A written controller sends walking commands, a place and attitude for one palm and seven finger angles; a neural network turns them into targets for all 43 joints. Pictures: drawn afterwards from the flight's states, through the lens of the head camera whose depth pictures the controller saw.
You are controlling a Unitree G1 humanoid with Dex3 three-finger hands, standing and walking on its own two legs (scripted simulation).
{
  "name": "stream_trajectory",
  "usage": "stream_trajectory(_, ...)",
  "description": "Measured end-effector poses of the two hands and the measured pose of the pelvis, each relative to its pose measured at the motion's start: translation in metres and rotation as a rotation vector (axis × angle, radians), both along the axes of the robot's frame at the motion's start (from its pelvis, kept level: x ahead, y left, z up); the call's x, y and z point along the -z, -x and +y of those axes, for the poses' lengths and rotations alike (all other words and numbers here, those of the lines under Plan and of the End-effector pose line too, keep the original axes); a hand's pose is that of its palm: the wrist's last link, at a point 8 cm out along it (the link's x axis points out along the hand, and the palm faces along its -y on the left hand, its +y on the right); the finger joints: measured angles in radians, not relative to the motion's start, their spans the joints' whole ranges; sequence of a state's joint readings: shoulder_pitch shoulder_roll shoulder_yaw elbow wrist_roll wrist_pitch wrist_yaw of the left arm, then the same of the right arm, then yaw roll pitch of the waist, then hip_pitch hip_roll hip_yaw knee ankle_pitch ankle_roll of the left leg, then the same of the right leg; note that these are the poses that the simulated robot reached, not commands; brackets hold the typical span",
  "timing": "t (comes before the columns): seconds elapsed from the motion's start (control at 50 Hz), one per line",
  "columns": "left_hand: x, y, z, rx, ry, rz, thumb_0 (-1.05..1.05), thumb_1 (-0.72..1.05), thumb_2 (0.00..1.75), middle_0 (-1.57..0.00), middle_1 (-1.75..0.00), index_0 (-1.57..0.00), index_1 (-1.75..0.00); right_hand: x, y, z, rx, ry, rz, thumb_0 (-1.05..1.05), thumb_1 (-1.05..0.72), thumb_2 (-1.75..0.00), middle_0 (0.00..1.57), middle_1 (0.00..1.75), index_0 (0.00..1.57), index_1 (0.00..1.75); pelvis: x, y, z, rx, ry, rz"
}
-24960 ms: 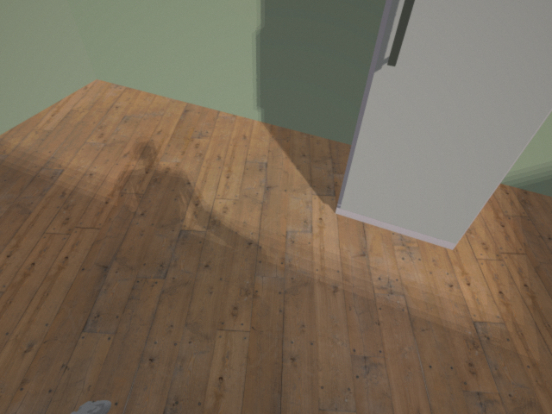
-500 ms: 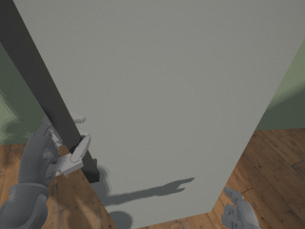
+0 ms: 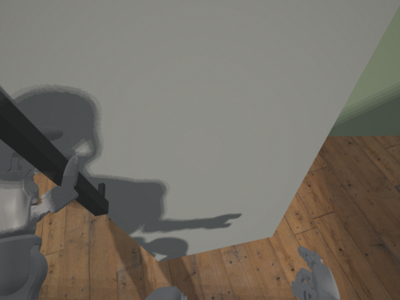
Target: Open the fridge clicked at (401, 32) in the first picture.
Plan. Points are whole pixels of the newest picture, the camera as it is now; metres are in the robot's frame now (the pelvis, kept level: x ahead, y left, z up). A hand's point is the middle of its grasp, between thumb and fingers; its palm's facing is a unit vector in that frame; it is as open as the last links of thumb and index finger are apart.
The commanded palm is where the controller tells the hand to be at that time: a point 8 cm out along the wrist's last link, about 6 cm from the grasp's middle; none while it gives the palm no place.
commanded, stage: walk backward, drawing the door open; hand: left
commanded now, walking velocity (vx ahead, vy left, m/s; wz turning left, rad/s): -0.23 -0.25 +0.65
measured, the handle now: (20, 117) +0.29 +0.21 +0.27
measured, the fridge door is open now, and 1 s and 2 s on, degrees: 14 44 75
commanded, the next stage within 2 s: stop walking and hold the door back in 1.64 s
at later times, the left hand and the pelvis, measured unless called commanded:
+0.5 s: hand (81, 271) +0.14 +0.13 +0.18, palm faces +0.48 -0.83 -0.29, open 7.5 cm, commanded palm +0.08 +0.17 +0.19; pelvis -0.09 -0.13 -0.02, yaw +16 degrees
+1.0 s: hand out of the picture +0.05 +0.04 +0.18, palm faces +0.71 -0.66 -0.25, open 7.5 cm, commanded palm -0.01 +0.05 +0.18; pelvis -0.09 -0.29 -0.01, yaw +38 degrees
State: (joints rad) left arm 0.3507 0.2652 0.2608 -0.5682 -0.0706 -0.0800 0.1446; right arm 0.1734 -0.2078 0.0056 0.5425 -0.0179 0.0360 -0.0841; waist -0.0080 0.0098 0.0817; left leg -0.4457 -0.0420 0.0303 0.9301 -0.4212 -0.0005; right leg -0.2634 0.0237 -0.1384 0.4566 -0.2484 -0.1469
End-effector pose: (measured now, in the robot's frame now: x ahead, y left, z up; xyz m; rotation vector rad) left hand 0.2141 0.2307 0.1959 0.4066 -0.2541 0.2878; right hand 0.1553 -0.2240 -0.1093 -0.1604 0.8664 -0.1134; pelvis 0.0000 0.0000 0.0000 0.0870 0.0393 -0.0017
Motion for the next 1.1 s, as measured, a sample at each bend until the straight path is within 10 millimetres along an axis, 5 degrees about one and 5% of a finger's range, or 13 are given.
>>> stream_trajectory(0.26,0.006,0.052,-0.017,0.056,0.040,-0.075,-0.16,0.56,0.69,-0.44,-1.39,-0.19,-1.30,-0.023,0.029,-0.010,-0.082,0.043,-0.105,0.01,-0.90,-0.90,0.19,0.30,0.20,0.30,0.003,0.055,-0.027,-0.128,0.099,-0.045)
stream_trajectory(0.4,0.006,0.086,-0.038,-0.021,0.040,-0.084,-0.15,0.55,0.70,-0.44,-1.40,-0.20,-1.28,-0.011,0.051,-0.023,-0.212,-0.007,-0.045,0.01,-0.90,-0.90,0.20,0.30,0.20,0.30,0.004,0.081,-0.078,-0.213,0.141,-0.031)
stream_trajectory(0.54,0.007,0.125,-0.073,-0.182,0.028,-0.097,-0.16,0.54,0.77,-0.47,-1.40,-0.17,-1.31,0.021,0.050,-0.071,-0.298,-0.043,-0.005,0.01,-0.90,-0.90,0.20,0.30,0.21,0.30,0.015,0.099,-0.139,-0.323,0.119,-0.058)
stream_trajectory(0.66,0.006,0.157,-0.101,-0.224,0.057,-0.090,-0.13,0.54,0.78,-0.46,-1.40,-0.20,-1.35,0.003,0.036,-0.110,-0.344,0.060,-0.003,0.01,-0.90,-0.90,0.20,0.30,0.20,0.30,0.005,0.099,-0.167,-0.418,0.047,-0.041)
stream_trajectory(0.78,0.010,0.180,-0.122,-0.253,0.032,-0.132,-0.16,0.56,0.71,-0.47,-1.40,-0.18,-1.25,-0.004,0.006,-0.118,-0.433,0.121,-0.116,0.01,-0.90,-0.90,0.20,0.30,0.20,0.30,0.020,0.108,-0.190,-0.507,0.064,-0.026)
stream_trajectory(0.94,0.008,0.205,-0.155,-0.369,0.054,-0.106,-0.13,0.56,0.75,-0.46,-1.40,-0.17,-1.26,-0.013,-0.001,-0.119,-0.623,0.012,-0.067,0.01,-0.90,-0.90,0.20,0.30,0.20,0.30,0.002,0.101,-0.260,-0.629,0.101,-0.092)
stream_trajectory(1.1,0.010,0.228,-0.205,-0.632,0.009,-0.148,-0.14,0.56,0.81,-0.46,-1.40,-0.17,-1.29,0.017,-0.043,-0.154,-0.734,-0.080,-0.061,0.01,-0.90,-0.90,0.20,0.30,0.21,0.30,0.027,0.059,-0.336,-0.709,0.086,-0.106)
